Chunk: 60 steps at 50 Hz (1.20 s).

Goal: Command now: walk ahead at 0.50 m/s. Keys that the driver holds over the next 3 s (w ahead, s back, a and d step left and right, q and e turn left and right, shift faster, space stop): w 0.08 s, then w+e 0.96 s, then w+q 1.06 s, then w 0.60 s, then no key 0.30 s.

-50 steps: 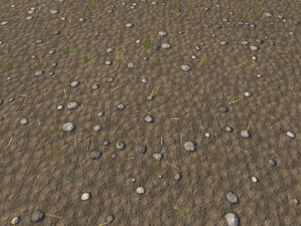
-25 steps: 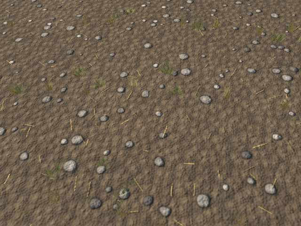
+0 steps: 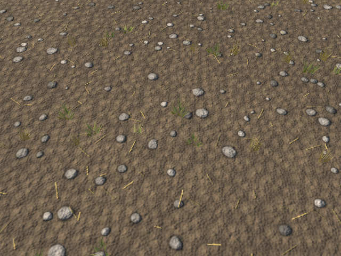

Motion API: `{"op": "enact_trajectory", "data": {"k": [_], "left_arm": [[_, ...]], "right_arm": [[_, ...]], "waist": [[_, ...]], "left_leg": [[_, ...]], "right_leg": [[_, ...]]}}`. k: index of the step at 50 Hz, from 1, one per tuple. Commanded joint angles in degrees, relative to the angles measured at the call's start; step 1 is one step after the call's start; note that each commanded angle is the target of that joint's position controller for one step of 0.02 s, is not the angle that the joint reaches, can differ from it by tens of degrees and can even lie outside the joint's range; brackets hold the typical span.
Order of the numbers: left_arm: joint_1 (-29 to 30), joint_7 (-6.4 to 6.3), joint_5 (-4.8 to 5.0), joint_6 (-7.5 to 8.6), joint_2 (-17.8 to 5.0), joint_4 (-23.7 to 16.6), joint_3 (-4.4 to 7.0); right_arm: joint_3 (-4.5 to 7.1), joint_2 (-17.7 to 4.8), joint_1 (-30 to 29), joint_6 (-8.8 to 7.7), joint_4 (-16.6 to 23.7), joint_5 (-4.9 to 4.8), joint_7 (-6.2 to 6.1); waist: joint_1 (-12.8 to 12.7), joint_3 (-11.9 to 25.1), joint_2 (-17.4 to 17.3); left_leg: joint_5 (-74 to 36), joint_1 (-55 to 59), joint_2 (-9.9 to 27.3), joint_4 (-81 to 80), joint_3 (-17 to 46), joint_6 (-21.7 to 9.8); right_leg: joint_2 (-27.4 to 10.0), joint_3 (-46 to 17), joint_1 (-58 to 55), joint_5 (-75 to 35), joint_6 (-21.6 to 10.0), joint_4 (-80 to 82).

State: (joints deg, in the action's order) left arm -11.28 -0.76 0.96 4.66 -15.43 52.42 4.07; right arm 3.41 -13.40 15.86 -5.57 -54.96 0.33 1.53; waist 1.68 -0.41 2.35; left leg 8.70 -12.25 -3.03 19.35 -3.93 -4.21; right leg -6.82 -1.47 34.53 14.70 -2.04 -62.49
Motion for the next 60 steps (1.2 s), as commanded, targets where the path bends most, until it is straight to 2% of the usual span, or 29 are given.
{"op": "enact_trajectory", "data": {"k": [1,6,11,14,15,16,17,18,19,20,21,22,23,25,27,33,38,40,41,42,43,44,45,46,48,50,53,57,60], "left_arm": [[-0.86,-0.29,-0.63,-0.37,-2.78,-2.78,0.87],[7.94,0.83,-0.18,0.12,-1.07,-5.06,0.07],[14.66,2.58,0.54,0.04,-1.31,-8.24,-0.56],[13.68,3.75,0.45,0.18,-2.85,-9.63,-0.13],[10.63,3.88,0.24,0.11,-4.13,-9.28,0.54],[3.48,3.87,0.11,0.01,-5.96,-7.6,1.78],[-5.93,3.39,0.14,-0.2,-9.64,-5.18,3.63],[-13.03,2.61,-0.18,-0.47,-16.26,-4.55,5.36],[-13.34,2.83,0.31,-0.28,-15.03,-4.71,4.46],[-11.99,2.67,-0.02,-0.18,-10.78,-4.9,3.29],[-8.35,2.45,-0.13,-0.03,-8.45,-5.94,2.69],[-4.33,2.51,-0.33,0.03,-7.05,-7.05,2.14],[-1.59,2.44,-0.72,0.09,-5.45,-8.05,1.56],[-0.6,2.08,-0.82,0.11,-5.81,-8.95,1.52],[-2.25,1.33,-0.47,0.34,-7.79,-8.94,2.03],[-7.7,-0.07,0.22,-0.33,-8.75,-8.09,2.41],[-10.47,-0.5,0.54,-1.3,-8.47,-7.47,2.52],[-9.48,-0.73,0.28,-1.78,-8.62,-8.17,2.65],[-8.51,-0.65,0.13,-1.86,-7.42,-8.91,2.21],[-7.18,-0.34,-0.41,-1.61,-4.72,-10.27,1.15],[-14.09,-0.31,0.68,-0.97,-1.29,-11.54,0.13],[-15.76,-0.31,1.15,-0.63,-4.28,-11.79,0.13],[-11.64,-0.25,1.32,-0.89,-9.02,-11.61,1.35],[-7.63,-0.29,0.88,-1.32,-9.35,-12.36,1.57],[-5.16,0.08,0.25,-1.85,-7.6,-13.54,1.87],[-5.85,0.48,0.76,-2.61,-5.04,-14.06,1.47],[-3.26,0.47,0.19,-2.91,-3.66,-15.92,1.01],[3.14,1.45,-0.56,-1.48,-1.86,-17.47,-0.23],[9.91,2.44,-0.1,-0.49,-1.82,-19.13,-0.67]], "right_arm": [[1.58,-8.49,-0.69,-0.95,2.54,-0.07,-1.01],[1.53,-9.18,2.76,-0.4,1.35,-0.57,-1.96],[1.92,-9.47,6.66,0.42,-0.98,-0.65,-2.18],[2.49,-10.78,4.58,1.34,-0.46,-0.89,-2.6],[2.73,-11.59,3.52,1.66,0.04,-0.96,-2.81],[2.72,-11.71,2.25,2.19,0.59,-0.98,-3.06],[2.27,-10.89,2.37,2.38,1.63,-0.58,-3.44],[0.54,-6.1,6.39,1.3,4.05,0.75,-2.99],[-0.68,-3.79,6.52,-1.04,4.58,0.26,-2.01],[0.62,-8.59,1.44,-2.87,5.61,-1.92,-1.17],[0.61,-9.25,-2.68,-3.71,6.83,-2.65,-1.04],[0.84,-8.95,-4.25,-3.8,6.92,-1.68,-1.43],[1.52,-9.53,-4.49,-3.19,6.93,-0.68,-1.89],[1.73,-8.18,-3.48,-1.64,7.65,-0.03,-2.15],[1.66,-7.14,-5.38,-0.71,8.79,0.45,-2.52],[0.81,-5.07,-18.0,-1.04,13.18,-0.09,-1.8],[1.23,-7.78,-21.15,-2.21,15.59,-0.81,-0.63],[1.72,-9.08,-17.47,-2.91,15.02,-0.95,-0.48],[2.47,-10.48,-12.02,-3.2,13.66,-0.58,-0.75],[3.32,-13.16,-3.5,-3.42,12.59,0.45,-1.14],[4.82,-18.35,4.9,-2.64,11.2,1.24,-1.55],[4.09,-15.13,5.49,-2.0,10.64,-0.19,-1.13],[2.85,-10.51,2.36,-1.61,11.85,-0.6,-1.25],[2.24,-8.9,-0.76,-1.06,12.48,-0.29,-1.39],[1.35,-6.74,-4.79,-0.7,12.1,0.39,-1.36],[1.57,-7.1,-5.36,-1.07,11.4,0.27,-1.22],[2.29,-9.18,-3.54,-1.71,9.91,0.13,-1.15],[2.22,-10.47,-1.71,-0.84,8.21,-1.18,-0.84],[2.48,-12.5,2.51,0.11,6.94,-2.0,-0.78]], "waist": [[-2.09,-0.38,-5.25],[0.59,-1.96,-5.82],[2.88,-4.49,-5.31],[0.88,-3.08,-6.67],[-0.98,-0.47,-7.7],[-4.99,3.59,-7.37],[-8.69,8.83,-5.09],[-7.83,16.39,6.95],[-6.42,22.13,11.85],[-7.9,17.17,7.77],[-7.19,11.08,3.94],[-4.82,6.84,-1.33],[-2.75,4.68,-2.04],[-0.51,3.64,-0.57],[-0.48,2.28,0.04],[-4.87,-0.23,2.19],[-5.38,-0.02,2.98],[-3.07,1.07,4.78],[-0.27,3.94,4.67],[3.84,11.03,1.78],[3.13,20.53,-13.05],[2.51,21.01,-20.05],[3.33,12.71,-12.73],[2.89,7.14,-7.8],[0.11,1.05,-7.74],[-1.02,0.08,-9.13],[-0.89,-0.02,-6.48],[-0.04,-1.28,-5.59],[2.56,-2.64,-5.73]], "left_leg": [[-10.22,1.9,16.04,-12.52,12.76,-9.81],[-10.16,4.79,13.77,-13.32,6.05,-6.93],[-11.31,15.09,17.72,-10.97,2.91,-5.88],[-25.86,19.16,19.22,-4.77,0.4,-4.01],[-36.49,19.42,18.88,0.07,-0.82,-3.18],[-44.21,17.86,17.19,9.55,-3.12,-1.77],[-40.43,9.66,14.61,23.11,-4.88,0.33],[-14.94,-12.82,7.48,45.85,-5.33,3.98],[22.93,-27.54,-1.01,58.44,4.56,5.12],[20.57,-33.81,3.24,61.45,10.0,3.37],[15.72,-34.47,5.91,58.87,9.07,2.21],[12.08,-31.5,8.09,53.5,8.57,2.17],[10.15,-27.1,9.69,48.83,8.53,2.49],[8.98,-22.69,10.19,43.84,8.36,3.69],[4.86,-23.06,9.54,37.87,7.36,5.45],[-14.5,-18.93,4.83,14.32,6.5,6.64],[-10.01,-16.92,3.43,7.39,8.5,5.51],[-5.57,-11.6,2.96,5.57,7.79,4.02],[-5.91,-3.38,3.28,3.82,7.23,2.41],[-5.42,11.08,10.34,6.26,12.89,-1.03],[2.3,33.8,23.81,4.96,34.53,-9.81],[12.7,35.7,28.41,-0.04,48.43,-11.74],[17.28,28.41,26.2,-1.2,41.52,-9.12],[13.62,20.38,23.74,-2.23,33.19,-6.96],[4.85,8.53,19.45,-5.94,22.88,-5.52],[0.51,4.21,17.96,-8.96,16.73,-5.82],[-7.23,4.23,18.35,-10.9,11.58,-7.62],[-12.42,4.35,15.24,-11.18,6.16,-7.28],[-11.49,5.34,15.52,-9.8,6.69,-6.89]], "right_leg": [[-2.66,-1.68,5.39,-7.95,1.34,6.49],[-0.26,0.98,4.01,-21.24,1.48,23.02],[1.34,1.18,6.9,-17.74,-0.76,28.95],[3.62,3.32,3.0,-10.2,-3.37,30.09],[5.69,5.27,-2.49,-8.0,-4.38,29.8],[8.32,7.11,-12.21,-8.82,-5.76,31.43],[7.83,3.53,-27.13,-10.69,-7.91,31.74],[-6.22,-21.5,-49.21,-8.35,-16.45,32.99],[-13.91,-46.09,-58.55,-1.8,-22.82,44.53],[-11.53,-39.57,-55.85,0.28,-19.08,45.3],[-9.11,-30.95,-48.08,-3.13,-16.64,45.3],[-6.9,-24.94,-38.64,-8.42,-15.2,46.32],[-5.14,-20.99,-31.6,-12.98,-14.28,47.72],[-3.57,-18.75,-24.99,-16.05,-14.65,50.0],[-2.53,-16.01,-21.87,-18.05,-14.85,51.34],[1.5,-12.72,-19.23,-11.78,-10.51,50.46],[-1.37,-19.87,-27.0,-10.11,-9.54,43.65],[-1.48,-22.18,-28.32,-13.09,-8.64,39.61],[1.01,-21.22,-27.04,-16.3,-7.21,34.71],[4.21,-17.54,-20.84,-14.16,-5.2,21.85],[12.32,-9.1,-1.16,3.0,-0.59,2.05],[10.06,-8.71,8.98,19.92,0.06,-7.8],[6.88,-9.33,12.34,15.61,0.35,-12.04],[4.65,-6.93,11.51,11.03,0.65,-12.06],[1.3,-6.01,7.73,5.67,0.64,-7.17],[-0.08,-4.59,5.19,3.58,0.85,-4.97],[-0.54,-4.92,6.81,-1.7,1.67,0.67],[0.38,-0.92,3.33,-12.17,1.4,17.24],[2.63,1.67,-0.49,-14.0,1.97,25.89]]}}
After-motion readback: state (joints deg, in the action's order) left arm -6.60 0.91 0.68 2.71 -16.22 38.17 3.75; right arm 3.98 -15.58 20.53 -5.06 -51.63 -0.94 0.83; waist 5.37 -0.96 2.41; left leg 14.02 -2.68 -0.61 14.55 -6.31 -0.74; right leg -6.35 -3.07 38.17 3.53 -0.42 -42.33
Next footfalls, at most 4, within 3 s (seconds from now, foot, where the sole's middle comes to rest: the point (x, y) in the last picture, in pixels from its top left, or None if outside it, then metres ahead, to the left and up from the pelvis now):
0.34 right None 0.36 -0.16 -0.78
0.84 left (175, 211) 0.68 -0.03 -0.78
1.32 right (257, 190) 0.78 -0.40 -0.78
1.84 left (212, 129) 1.13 -0.24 -0.78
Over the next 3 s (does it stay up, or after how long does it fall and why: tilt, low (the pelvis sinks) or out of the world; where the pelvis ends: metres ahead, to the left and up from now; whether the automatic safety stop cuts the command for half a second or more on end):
stays up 1.56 -0.29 -0.01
